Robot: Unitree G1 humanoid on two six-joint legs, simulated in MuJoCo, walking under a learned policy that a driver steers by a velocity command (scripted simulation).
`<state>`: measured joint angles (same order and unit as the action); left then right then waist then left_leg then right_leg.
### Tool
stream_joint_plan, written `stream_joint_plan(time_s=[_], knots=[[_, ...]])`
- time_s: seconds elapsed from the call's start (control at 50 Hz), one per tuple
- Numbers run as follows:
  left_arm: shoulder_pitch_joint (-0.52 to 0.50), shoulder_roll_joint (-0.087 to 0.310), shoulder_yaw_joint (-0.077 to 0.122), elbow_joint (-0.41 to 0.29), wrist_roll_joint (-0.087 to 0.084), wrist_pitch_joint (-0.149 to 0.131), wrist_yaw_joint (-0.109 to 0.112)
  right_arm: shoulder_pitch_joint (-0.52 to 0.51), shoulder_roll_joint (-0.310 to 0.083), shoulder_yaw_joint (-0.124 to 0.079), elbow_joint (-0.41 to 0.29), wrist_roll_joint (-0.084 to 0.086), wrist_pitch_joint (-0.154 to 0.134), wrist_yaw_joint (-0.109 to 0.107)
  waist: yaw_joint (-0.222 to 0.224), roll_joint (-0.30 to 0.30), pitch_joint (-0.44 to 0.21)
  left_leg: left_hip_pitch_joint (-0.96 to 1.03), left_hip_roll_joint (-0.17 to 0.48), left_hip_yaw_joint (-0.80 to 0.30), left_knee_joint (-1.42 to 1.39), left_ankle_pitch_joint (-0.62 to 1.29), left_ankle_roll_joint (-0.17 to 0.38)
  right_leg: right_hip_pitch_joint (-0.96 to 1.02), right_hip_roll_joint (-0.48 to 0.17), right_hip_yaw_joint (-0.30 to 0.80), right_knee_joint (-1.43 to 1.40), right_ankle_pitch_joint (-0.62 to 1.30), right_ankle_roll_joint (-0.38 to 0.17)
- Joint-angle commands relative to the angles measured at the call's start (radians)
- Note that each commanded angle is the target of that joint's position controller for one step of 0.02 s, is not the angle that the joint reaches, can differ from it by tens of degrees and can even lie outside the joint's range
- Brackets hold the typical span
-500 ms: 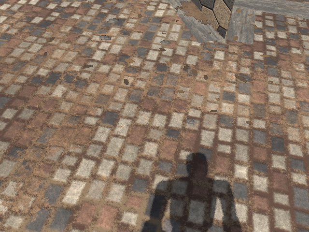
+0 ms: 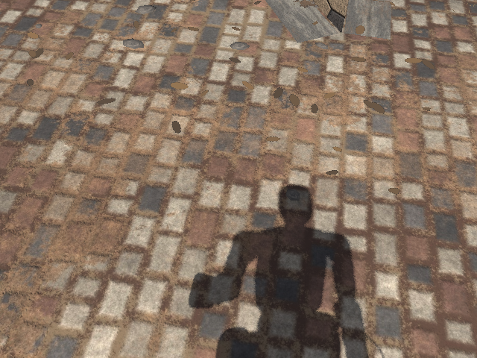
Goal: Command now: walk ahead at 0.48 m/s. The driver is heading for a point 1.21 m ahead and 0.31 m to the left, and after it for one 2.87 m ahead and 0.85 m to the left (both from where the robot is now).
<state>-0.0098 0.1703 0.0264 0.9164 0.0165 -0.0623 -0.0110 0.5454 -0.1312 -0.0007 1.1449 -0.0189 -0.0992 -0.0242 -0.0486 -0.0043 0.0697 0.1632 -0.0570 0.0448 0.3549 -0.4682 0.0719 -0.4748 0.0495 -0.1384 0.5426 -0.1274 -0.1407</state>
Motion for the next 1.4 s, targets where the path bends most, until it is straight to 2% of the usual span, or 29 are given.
stream_joint_plan(time_s=[0.02, 0.04, 0.06, 0.1, 0.14, 0.2, 0.34, 0.44, 0.5, 0.54, 0.56, 0.58, 0.6, 0.62, 0.64, 0.68, 0.74, 0.8, 0.98, 1.04, 1.08, 1.1, 1.12, 1.14, 1.16, 1.18, 1.2, 1.24, 1.4], knots=[[0.552, 0.242, 0.081, 0.108, 0.030, -0.011, 0.026, -0.008, -0.118, -0.021, -0.070, 0.006, -0.006, 0.004, 0.244, -0.040, -0.273, -0.392, 0.133, 0.016, 0.755, 0.588, 0.047, 0.661, -0.281, 0.371, -0.081, -0.158, -0.106], [0.504, 0.251, 0.085, 0.097, 0.018, 0.004, 0.014, 0.086, -0.071, -0.026, -0.072, 0.032, 0.000, 0.019, 0.158, -0.197, -0.335, -0.705, -0.044, -0.044, 1.076, -0.044, 0.025, 0.788, -0.466, 0.883, -0.261, -0.267, -0.255], [0.374, 0.210, 0.077, 0.079, -0.010, 0.004, 0.005, -0.017, -0.138, -0.039, -0.098, 0.008, 0.006, 0.017, 0.124, -0.056, -0.182, -0.799, 0.044, -0.108, 1.079, 0.052, 0.045, 0.646, -0.423, 0.791, -0.322, -0.395, -0.225], [0.268, 0.090, 0.044, 0.071, -0.005, -0.015, 0.000, -0.139, -0.122, -0.045, -0.133, 0.000, 0.003, 0.025, 0.069, 0.043, 0.004, -0.760, 0.113, -0.100, 0.960, 0.175, 0.043, 0.379, -0.350, 0.552, -0.386, -0.225, -0.160], [0.297, 0.050, 0.025, 0.100, -0.002, -0.037, 0.012, -0.112, -0.077, -0.041, -0.126, -0.021, 0.029, 0.033, 0.014, 0.023, 0.007, -0.653, 0.144, -0.099, 0.864, 0.190, 0.019, 0.267, -0.276, 0.398, -0.400, -0.050, -0.107], [0.376, 0.090, 0.026, 0.128, -0.004, -0.056, 0.017, -0.165, -0.079, -0.047, -0.154, -0.022, 0.054, 0.044, 0.001, -0.014, 0.018, -0.695, 0.154, -0.059, 0.777, 0.233, -0.008, 0.266, -0.240, 0.295, -0.416, 0.111, -0.095], [0.517, 0.095, 0.011, 0.146, -0.008, -0.052, 0.018, -0.495, -0.084, -0.038, -0.270, -0.001, 0.057, 0.055, 0.081, -0.051, 0.044, -0.786, 0.134, 0.036, 0.403, 0.470, -0.042, 0.384, -0.183, 0.176, -0.416, 0.375, -0.026], [0.587, 0.109, 0.010, 0.172, 0.005, -0.047, 0.031, -0.609, -0.097, -0.035, -0.313, 0.001, 0.047, 0.051, 0.110, -0.068, 0.044, -0.795, 0.092, 0.059, 0.249, 0.444, -0.005, 0.574, -0.234, 0.174, -0.358, 0.516, -0.038], [0.542, 0.136, 0.017, 0.168, 0.011, -0.047, 0.040, -0.508, -0.128, -0.050, -0.294, -0.002, 0.034, 0.039, 0.042, -0.085, -0.011, -0.634, 0.033, 0.072, 0.193, 0.318, 0.048, 0.624, -0.256, 0.152, -0.203, 0.828, -0.029], [0.506, 0.147, 0.020, 0.161, 0.004, -0.041, 0.037, -0.227, -0.170, -0.077, -0.203, -0.011, 0.018, 0.022, -0.078, -0.065, -0.148, -0.303, 0.020, 0.059, 0.091, 0.363, 0.095, 0.540, -0.220, 0.119, 0.115, 0.799, -0.005], [0.501, 0.114, 0.010, 0.128, -0.007, -0.043, 0.032, -0.055, -0.251, -0.101, -0.169, -0.037, 0.012, 0.012, -0.130, 0.018, -0.267, -0.044, 0.230, -0.165, 0.091, 0.291, 0.146, 0.328, -0.171, 0.088, 0.404, 0.446, 0.009], [0.635, 0.020, -0.002, 0.124, -0.043, -0.038, 0.019, -0.037, -0.319, -0.120, -0.165, -0.041, 0.020, 0.021, -0.056, 0.243, -0.366, 0.191, 0.500, -0.670, -0.011, 0.269, 0.310, -0.040, 0.033, 0.067, 0.777, -0.375, 0.050], [0.544, 0.118, 0.024, 0.124, -0.014, -0.032, 0.023, -0.126, -0.264, -0.111, -0.175, -0.003, 0.031, 0.032, -0.040, 0.059, -0.282, 0.093, 0.440, -0.672, -0.076, 0.163, 0.271, -0.128, -0.020, 0.199, 0.829, -0.336, 0.030], [0.450, 0.116, 0.028, 0.087, -0.008, -0.036, 0.019, -0.234, -0.210, -0.093, -0.193, 0.006, 0.029, 0.036, -0.005, 0.044, -0.133, -0.062, 0.410, -0.515, -0.112, 0.178, 0.233, -0.155, -0.062, 0.197, 0.785, -0.237, 0.029], [0.408, 0.100, 0.028, 0.079, -0.006, -0.039, 0.016, -0.278, -0.159, -0.080, -0.194, 0.001, 0.020, 0.040, 0.020, 0.003, -0.065, -0.175, 0.367, -0.419, -0.148, 0.285, 0.204, -0.125, -0.092, 0.192, 0.734, -0.181, 0.032], [0.424, 0.064, 0.027, 0.084, 0.017, -0.015, 0.007, -0.267, -0.101, -0.060, -0.165, 0.003, 0.007, 0.030, 0.072, 0.028, -0.035, -0.295, 0.290, -0.272, -0.181, 0.406, 0.148, -0.037, -0.126, 0.184, 0.647, -0.149, 0.051], [0.398, 0.046, 0.029, 0.070, 0.024, 0.010, -0.008, -0.186, -0.132, -0.061, -0.130, 0.007, -0.013, 0.024, 0.090, 0.046, -0.025, -0.317, 0.261, -0.193, -0.201, 0.527, 0.141, -0.049, -0.134, 0.152, 0.582, -0.121, 0.078], [0.257, 0.062, 0.030, 0.020, 0.022, 0.021, -0.014, -0.130, -0.153, -0.060, -0.119, 0.007, -0.012, 0.023, 0.068, 0.056, 0.013, -0.296, 0.241, -0.149, -0.233, 0.551, 0.131, -0.154, -0.157, 0.122, 0.482, -0.020, 0.103], [-0.047, 0.061, 0.013, -0.087, 0.004, 0.010, -0.015, 0.024, -0.151, -0.048, -0.080, -0.001, -0.006, 0.013, -0.017, 0.079, 0.045, -0.107, 0.250, -0.097, -0.192, 0.753, 0.117, -0.168, -0.105, 0.054, 0.098, 0.103, 0.092], [-0.036, 0.083, 0.021, -0.104, 0.003, -0.006, -0.011, 0.001, -0.175, -0.054, -0.081, -0.009, 0.000, 0.004, 0.016, 0.079, 0.038, -0.042, 0.281, -0.127, -0.105, 0.903, 0.124, -0.116, -0.080, 0.067, 0.032, 0.008, 0.062], [0.136, 0.112, 0.037, -0.054, 0.002, -0.022, 0.001, -0.048, -0.197, -0.060, -0.092, -0.009, 0.002, 0.004, 0.094, 0.080, -0.046, -0.072, 0.255, -0.116, 0.077, 1.090, 0.098, 0.122, -0.023, 0.052, -0.040, -0.037, 0.035], [0.305, 0.142, 0.053, -0.003, 0.013, -0.034, 0.012, -0.071, -0.192, -0.059, -0.101, 0.001, 0.003, 0.009, 0.166, 0.048, -0.139, -0.171, 0.209, -0.087, 0.264, 1.004, 0.078, 0.360, -0.043, 0.071, -0.096, 0.024, 0.012], [0.474, 0.234, 0.077, 0.018, 0.042, -0.042, 0.026, -0.073, -0.150, -0.047, -0.139, 0.015, 0.001, 0.013, 0.213, -0.052, -0.280, -0.379, 0.143, -0.052, 0.555, 0.641, 0.060, 0.625, -0.280, 0.316, -0.108, -0.055, -0.032], [0.479, 0.307, 0.095, 0.014, 0.047, -0.033, 0.016, 0.072, -0.052, -0.034, -0.142, 0.056, 0.010, 0.013, 0.139, -0.258, -0.392, -0.697, -0.020, -0.011, 0.875, -0.074, 0.029, 0.826, -0.532, 0.743, -0.221, -0.099, -0.153], [0.386, 0.226, 0.081, -0.009, 0.018, -0.017, 0.011, -0.008, -0.164, -0.062, -0.135, 0.023, 0.024, 0.007, 0.122, -0.069, -0.295, -0.758, 0.051, -0.104, 0.938, -0.004, 0.042, 0.699, -0.476, 0.725, -0.265, -0.222, -0.117], [0.283, 0.156, 0.060, -0.026, 0.010, -0.020, 0.009, -0.095, -0.158, -0.068, -0.161, 0.016, 0.024, 0.014, 0.092, -0.032, -0.148, -0.770, 0.087, -0.108, 0.908, 0.092, 0.042, 0.540, -0.437, 0.565, -0.303, -0.223, -0.082], [0.239, 0.118, 0.050, -0.028, 0.012, -0.027, 0.007, -0.130, -0.131, -0.066, -0.170, 0.013, 0.026, 0.019, 0.072, -0.019, -0.077, -0.746, 0.119, -0.102, 0.870, 0.148, 0.038, 0.431, -0.394, 0.450, -0.343, -0.142, -0.052], [0.251, 0.080, 0.039, -0.006, 0.005, -0.039, 0.019, -0.125, -0.108, -0.071, -0.172, -0.010, 0.052, 0.034, 0.032, -0.062, -0.038, -0.690, 0.148, -0.092, 0.825, 0.184, 0.023, 0.326, -0.331, 0.288, -0.376, -0.037, -0.005], [0.391, 0.103, 0.041, 0.037, 0.001, -0.067, 0.027, -0.355, -0.094, -0.069, -0.275, -0.011, 0.090, 0.068, 0.037, -0.062, 0.014, -0.856, 0.165, -0.034, 0.651, 0.416, -0.009, 0.364, -0.290, 0.035, -0.409, 0.207, 0.015]])
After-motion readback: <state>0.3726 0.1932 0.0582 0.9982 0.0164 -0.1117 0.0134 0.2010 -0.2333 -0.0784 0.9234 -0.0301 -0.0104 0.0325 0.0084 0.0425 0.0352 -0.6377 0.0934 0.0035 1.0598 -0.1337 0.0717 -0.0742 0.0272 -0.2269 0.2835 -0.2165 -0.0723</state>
